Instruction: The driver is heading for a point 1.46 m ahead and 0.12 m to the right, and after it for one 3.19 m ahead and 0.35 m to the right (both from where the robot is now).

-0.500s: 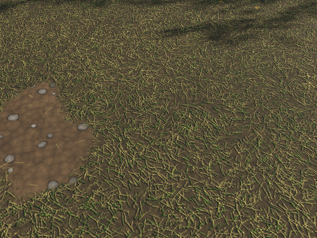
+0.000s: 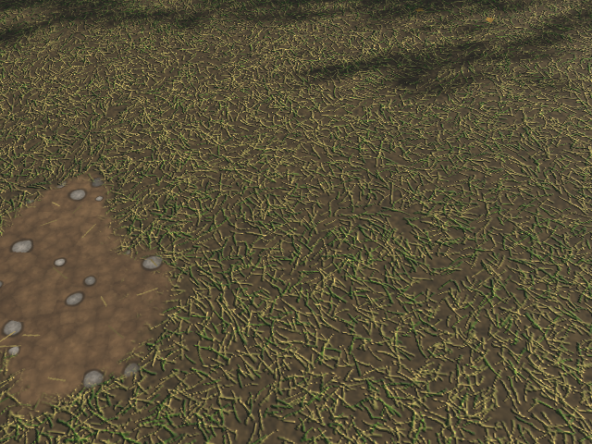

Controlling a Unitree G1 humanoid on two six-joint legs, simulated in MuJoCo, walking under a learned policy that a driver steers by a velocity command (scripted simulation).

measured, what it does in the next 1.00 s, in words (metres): walks ahead: left foot, then right foot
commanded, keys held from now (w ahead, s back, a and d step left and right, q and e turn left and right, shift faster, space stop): w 1.00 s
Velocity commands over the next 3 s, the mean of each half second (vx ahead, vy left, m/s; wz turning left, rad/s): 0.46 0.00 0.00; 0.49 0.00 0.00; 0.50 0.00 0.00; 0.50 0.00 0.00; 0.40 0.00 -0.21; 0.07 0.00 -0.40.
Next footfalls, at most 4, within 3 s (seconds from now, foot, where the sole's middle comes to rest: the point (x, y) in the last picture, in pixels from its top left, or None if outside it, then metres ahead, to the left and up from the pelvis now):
0.36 left None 0.36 0.08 -0.78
0.90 right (364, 386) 0.68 -0.09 -0.78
1.48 left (293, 283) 0.99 0.08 -0.78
2.04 right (350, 203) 1.30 -0.09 -0.78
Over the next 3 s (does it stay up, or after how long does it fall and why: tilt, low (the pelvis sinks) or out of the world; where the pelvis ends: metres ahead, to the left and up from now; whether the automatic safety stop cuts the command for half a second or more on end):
stays up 1.38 -0.02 -0.01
